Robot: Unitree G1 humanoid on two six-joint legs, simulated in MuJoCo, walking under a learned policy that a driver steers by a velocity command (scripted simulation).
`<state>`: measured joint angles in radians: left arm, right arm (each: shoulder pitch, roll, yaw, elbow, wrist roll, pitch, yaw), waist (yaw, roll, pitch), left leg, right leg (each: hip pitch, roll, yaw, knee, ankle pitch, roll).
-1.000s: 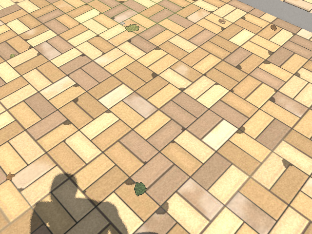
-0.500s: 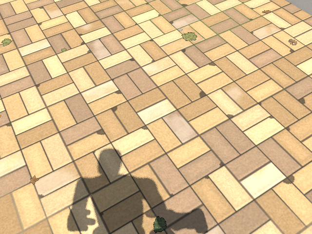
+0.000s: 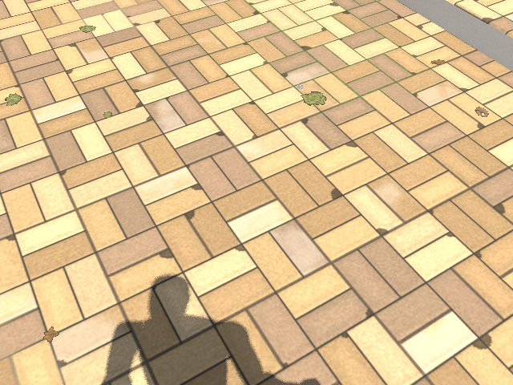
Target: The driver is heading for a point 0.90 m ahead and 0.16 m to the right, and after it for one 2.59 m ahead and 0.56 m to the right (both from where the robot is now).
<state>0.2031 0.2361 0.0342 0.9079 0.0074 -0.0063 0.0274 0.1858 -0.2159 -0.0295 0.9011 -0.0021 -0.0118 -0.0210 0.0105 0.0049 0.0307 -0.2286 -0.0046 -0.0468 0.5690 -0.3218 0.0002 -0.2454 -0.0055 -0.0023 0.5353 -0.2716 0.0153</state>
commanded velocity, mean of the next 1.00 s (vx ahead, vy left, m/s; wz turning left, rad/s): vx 0.20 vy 0.00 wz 0.00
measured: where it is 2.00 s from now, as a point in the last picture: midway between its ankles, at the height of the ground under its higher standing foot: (290, 274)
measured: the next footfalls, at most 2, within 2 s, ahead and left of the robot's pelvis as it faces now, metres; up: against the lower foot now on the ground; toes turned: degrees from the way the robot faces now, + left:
left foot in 1.08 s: +0.42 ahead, +0.11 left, +0.00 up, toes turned +2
right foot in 1.64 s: +0.71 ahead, -0.15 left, +0.00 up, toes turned -18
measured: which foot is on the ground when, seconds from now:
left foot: down 0.00-0.62, up 0.64-1.00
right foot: down 0.00-1.00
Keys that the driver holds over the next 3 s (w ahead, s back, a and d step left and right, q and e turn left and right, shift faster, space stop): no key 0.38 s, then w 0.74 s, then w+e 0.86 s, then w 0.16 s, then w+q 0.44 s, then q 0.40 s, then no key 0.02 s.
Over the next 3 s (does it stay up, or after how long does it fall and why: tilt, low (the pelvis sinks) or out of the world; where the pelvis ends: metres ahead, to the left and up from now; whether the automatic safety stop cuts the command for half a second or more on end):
stays up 1.19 -0.24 0.00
